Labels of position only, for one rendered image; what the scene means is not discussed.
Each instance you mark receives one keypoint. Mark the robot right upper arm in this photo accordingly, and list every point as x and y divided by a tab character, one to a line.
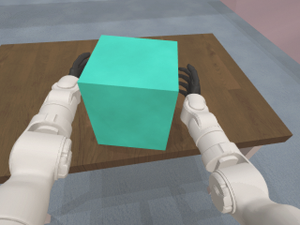
240	191

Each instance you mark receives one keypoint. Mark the robot right forearm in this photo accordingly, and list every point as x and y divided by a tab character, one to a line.
216	149

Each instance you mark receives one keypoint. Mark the robot left forearm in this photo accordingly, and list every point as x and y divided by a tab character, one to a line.
56	113

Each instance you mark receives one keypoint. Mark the left robot hand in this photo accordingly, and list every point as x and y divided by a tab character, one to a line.
78	66

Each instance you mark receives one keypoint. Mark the robot left upper arm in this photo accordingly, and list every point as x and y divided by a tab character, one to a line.
39	160

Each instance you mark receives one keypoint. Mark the table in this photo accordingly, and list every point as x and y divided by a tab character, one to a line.
29	70

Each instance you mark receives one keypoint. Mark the right robot hand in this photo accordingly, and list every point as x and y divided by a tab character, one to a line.
193	83

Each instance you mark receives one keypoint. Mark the carton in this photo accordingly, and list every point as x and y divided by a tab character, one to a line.
129	88

